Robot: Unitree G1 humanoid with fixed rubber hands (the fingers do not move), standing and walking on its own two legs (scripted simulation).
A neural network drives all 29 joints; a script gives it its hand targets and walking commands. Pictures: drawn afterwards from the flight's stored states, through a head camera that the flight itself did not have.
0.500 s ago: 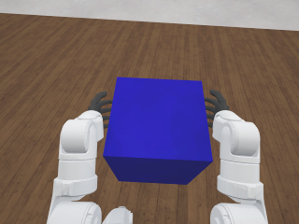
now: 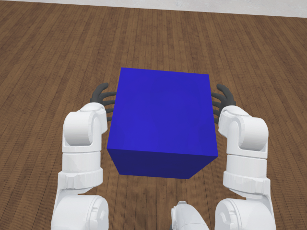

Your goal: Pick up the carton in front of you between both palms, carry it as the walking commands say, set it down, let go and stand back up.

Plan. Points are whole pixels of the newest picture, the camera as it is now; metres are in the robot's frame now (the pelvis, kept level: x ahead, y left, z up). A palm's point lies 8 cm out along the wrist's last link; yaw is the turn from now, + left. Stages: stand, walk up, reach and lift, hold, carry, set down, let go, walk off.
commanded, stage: carry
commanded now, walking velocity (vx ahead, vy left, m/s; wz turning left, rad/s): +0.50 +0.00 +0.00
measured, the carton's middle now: (159, 130) +0.37 -0.02 -0.01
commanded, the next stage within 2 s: none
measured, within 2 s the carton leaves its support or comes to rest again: neither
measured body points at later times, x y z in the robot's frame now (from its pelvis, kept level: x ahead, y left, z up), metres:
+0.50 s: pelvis +0.34 -0.03 -0.03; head +0.40 -0.04 +0.41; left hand +0.70 +0.16 +0.06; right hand +0.73 -0.15 +0.06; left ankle +0.42 +0.12 -0.71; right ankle +0.28 -0.07 -0.77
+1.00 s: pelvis +0.64 +0.01 -0.07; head +0.71 +0.02 +0.38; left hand +1.03 +0.14 +0.01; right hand +1.02 -0.16 +0.02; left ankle +0.60 +0.05 -0.80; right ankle +0.74 -0.12 -0.76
